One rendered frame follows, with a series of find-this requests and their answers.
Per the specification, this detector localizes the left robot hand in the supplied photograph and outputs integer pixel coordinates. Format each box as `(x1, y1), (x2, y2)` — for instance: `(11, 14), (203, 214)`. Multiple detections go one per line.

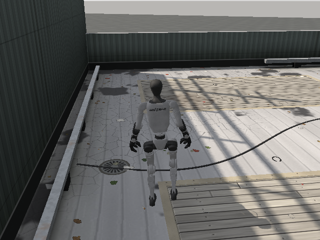
(129, 141), (141, 152)

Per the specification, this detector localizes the robot left upper arm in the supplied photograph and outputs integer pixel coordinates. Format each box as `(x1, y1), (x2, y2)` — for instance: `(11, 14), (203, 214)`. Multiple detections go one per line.
(135, 101), (147, 130)

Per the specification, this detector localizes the robot right forearm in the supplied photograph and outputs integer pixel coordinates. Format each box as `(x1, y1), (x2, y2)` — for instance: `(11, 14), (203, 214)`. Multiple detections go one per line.
(179, 119), (190, 139)

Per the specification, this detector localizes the robot right upper arm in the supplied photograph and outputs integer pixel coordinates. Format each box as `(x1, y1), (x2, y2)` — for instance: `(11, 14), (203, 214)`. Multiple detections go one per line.
(168, 100), (183, 127)

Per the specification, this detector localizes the left robot shin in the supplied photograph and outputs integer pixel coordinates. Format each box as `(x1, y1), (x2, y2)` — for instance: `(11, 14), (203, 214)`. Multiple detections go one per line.
(147, 166), (155, 200)

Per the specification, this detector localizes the right robot hand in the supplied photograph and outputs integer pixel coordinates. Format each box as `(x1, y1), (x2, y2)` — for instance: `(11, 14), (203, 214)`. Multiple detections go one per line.
(180, 137), (191, 149)

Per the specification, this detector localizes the robot left forearm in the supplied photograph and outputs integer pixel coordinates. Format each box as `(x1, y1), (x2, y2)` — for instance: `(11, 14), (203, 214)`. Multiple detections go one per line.
(130, 122), (140, 143)

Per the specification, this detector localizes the robot right thigh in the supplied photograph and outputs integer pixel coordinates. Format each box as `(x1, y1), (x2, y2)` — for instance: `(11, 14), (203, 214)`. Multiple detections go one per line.
(167, 138), (178, 168)

